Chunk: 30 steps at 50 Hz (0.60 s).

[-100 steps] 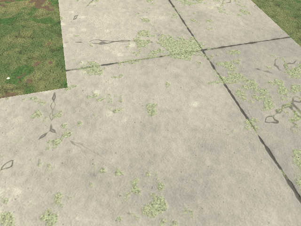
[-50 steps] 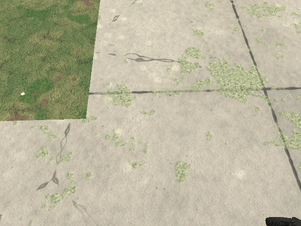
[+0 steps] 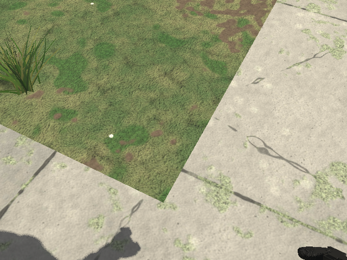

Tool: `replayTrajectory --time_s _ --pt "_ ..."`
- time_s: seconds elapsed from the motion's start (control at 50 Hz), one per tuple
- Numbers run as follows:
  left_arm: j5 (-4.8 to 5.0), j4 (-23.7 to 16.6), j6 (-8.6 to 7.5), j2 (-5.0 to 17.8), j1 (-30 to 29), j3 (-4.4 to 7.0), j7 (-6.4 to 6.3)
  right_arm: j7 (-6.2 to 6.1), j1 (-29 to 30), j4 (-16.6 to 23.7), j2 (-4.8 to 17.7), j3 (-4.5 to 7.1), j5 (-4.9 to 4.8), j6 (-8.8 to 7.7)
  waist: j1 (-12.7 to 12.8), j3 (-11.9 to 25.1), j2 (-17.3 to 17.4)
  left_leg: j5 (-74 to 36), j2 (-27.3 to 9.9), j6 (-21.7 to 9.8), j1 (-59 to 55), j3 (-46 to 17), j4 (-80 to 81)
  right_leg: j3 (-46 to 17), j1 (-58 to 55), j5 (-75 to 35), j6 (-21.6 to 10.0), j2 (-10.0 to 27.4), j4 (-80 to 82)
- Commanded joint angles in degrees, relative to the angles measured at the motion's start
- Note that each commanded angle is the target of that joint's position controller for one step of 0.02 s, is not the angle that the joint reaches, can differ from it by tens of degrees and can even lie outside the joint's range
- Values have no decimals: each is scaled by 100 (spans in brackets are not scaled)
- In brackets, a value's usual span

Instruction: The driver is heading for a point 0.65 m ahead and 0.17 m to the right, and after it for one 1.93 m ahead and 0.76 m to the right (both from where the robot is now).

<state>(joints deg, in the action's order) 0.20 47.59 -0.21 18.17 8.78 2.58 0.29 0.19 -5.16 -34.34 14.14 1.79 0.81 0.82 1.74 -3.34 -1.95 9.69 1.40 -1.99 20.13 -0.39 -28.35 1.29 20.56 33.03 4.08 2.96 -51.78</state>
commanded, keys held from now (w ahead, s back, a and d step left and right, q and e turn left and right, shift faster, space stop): no key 0.14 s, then w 0.50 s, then w+e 0.36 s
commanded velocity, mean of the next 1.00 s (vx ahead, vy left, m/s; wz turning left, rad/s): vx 0.32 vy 0.00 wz -0.07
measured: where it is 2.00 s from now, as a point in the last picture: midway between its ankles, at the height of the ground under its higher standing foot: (201, 210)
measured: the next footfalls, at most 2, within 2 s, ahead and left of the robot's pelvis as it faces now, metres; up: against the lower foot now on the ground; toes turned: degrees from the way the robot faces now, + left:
right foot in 0.16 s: +0.05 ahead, -0.15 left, +0.00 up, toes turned +0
left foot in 0.46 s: +0.10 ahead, +0.11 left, +0.00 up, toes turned +1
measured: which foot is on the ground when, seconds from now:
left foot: down 0.00-0.22, up 0.24-0.44, down 0.46-0.92, up 0.94-1.00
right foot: up 0.00-0.14, down 0.16-0.46, up 0.48-0.90, down 0.92-1.00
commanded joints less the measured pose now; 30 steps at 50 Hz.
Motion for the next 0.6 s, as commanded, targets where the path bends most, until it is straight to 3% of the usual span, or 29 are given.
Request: replayTrajectory --time_s 0.02,0.1,0.14,0.16,0.18,0.2,0.22,0.24,0.28,0.34,0.4,0.42,0.44,0.46,0.48,0.5,0.52,0.54,0.56,0.6 --pt "-9 -178 78 538 287 130 -84 -35 86 170 957 288 9 -71 -1 1043 899 -2954 -1416 -1171 -1035 -1222 685 -251 169 -302 163 107 60" --pt "-4 -72 131 296 296 51 -102 -51 194 -35 767 240 23 -45 -65 1084 990 -1839 -1280 -1090 -764 -1083 753 -133 -567 -1236 88 19 1234" --pt "-66 8 124 203 404 22 -66 -47 289 -154 641 182 -25 -32 81 1004 926 -632 -1089 -826 -475 -998 699 -28 -1175 -2177 -68 -70 2324" --pt "-166 36 117 233 465 6 -43 -36 23 -313 494 135 -27 -44 65 1024 761 729 -849 -491 -269 -901 764 -119 -1524 -2568 -198 -4 2694" --pt "-190 -26 119 483 435 36 -57 -34 -140 -421 516 141 20 -35 -85 738 441 1915 -544 -201 52 -731 564 -523 -1442 -2016 -424 358 2866" --pt "-88 53 136 933 347 172 -85 -64 -136 -339 488 158 18 -14 -252 380 -427 2142 -51 41 45 -148 264 -683 -578 175 -798 451 3084" --pt "-78 -30 107 925 322 189 -94 -101 106 -327 654 194 8 -38 -25 81 -724 2003 168 193 -57 148 -452 -1230 -68 1338 -1064 657 3739" --pt "-113 -30 47 947 302 194 -117 -114 182 -300 638 234 -74 -103 2 -154 -1099 1505 279 231 149 399 -1087 -1894 -78 1566 -1234 1090 4232" --pt "-33 27 -84 904 391 218 -194 -106 148 -336 715 314 -147 -218 59 -389 -1234 1516 -47 107 758 131 -1805 -2416 -440 995 -1501 1543 4403" --pt "124 131 -206 775 671 227 -205 -1 221 -358 442 263 -222 -408 152 -265 -803 1775 -314 -87 1190 17 -1312 -2092 -1385 -65 -1472 1445 4215" --pt "185 117 -169 846 419 266 -161 76 -292 -692 388 298 -192 -492 -166 90 -670 465 25 -78 -622 521 113 -1225 -750 -893 -1324 953 3850" --pt "158 129 -159 752 447 245 -138 74 -680 -895 460 352 -194 -471 -306 242 -581 206 151 -52 -1313 592 288 -1075 -439 -1035 -1258 835 3591" --pt "119 122 -181 552 402 182 -110 49 -1181 -1066 569 411 -225 -440 -513 440 -425 240 18 -94 -2037 392 328 -887 -45 -1137 -1103 702 3148" --pt "34 22 -232 127 214 53 -56 -16 -1812 -1174 877 496 -225 -434 -767 600 444 781 -863 -368 -2765 -876 882 -326 662 -1296 -738 241 1617" --pt "54 -310 -355 -15 73 4 -78 8 -2212 -1172 1628 649 -176 -437 -849 687 1860 1722 -2108 -1235 -3323 -3209 1624 43 2075 -450 -469 -366 11" --pt "168 -357 -452 407 -82 115 -95 33 -2116 -1196 1329 551 -119 -524 -809 401 1361 2374 -2447 -1662 -3003 -3869 1844 -459 2689 -37 -515 -102 -1091" --pt "258 -332 -515 564 -42 170 -48 27 -1808 -1133 1013 438 -120 -595 -619 24 1064 2472 -2244 -1510 -2853 -3382 1870 -623 3018 -569 -658 174 -1403" --pt "243 -245 -556 515 10 167 -15 32 -1607 -1083 876 382 -94 -639 -517 -52 907 2047 -1961 -1308 -2716 -2827 1927 -572 3000 -1070 -732 320 -1393" --pt "159 -231 -584 489 -38 177 10 40 -1451 -1069 827 349 -104 -639 -443 -156 756 1363 -1808 -1162 -2598 -2393 1980 -547 2987 -1454 -734 421 -1170" --pt "92 -221 -568 329 -129 158 96 20 -1455 -1088 713 292 -80 -603 -378 -106 739 58 -1508 -967 -2337 -1608 2080 -411 2607 -2006 -644 494 -687"
Velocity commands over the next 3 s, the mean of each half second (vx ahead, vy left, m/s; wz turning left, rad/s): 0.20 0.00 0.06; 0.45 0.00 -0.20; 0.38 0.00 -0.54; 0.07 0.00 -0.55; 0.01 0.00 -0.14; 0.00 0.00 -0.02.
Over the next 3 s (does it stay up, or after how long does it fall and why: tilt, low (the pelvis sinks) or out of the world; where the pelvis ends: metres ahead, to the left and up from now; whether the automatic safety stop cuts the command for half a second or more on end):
stays up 0.66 -0.10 0.00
